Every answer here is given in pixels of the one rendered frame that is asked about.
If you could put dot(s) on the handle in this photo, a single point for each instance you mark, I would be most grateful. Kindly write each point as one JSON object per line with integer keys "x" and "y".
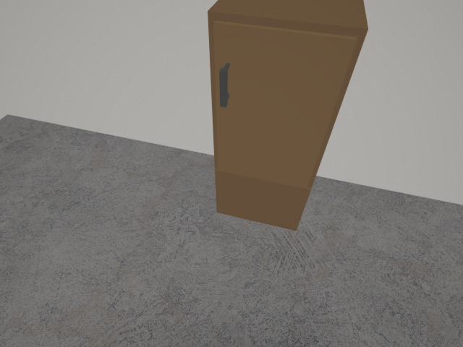
{"x": 223, "y": 82}

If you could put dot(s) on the cupboard door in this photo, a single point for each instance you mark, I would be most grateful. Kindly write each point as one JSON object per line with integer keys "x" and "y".
{"x": 282, "y": 86}

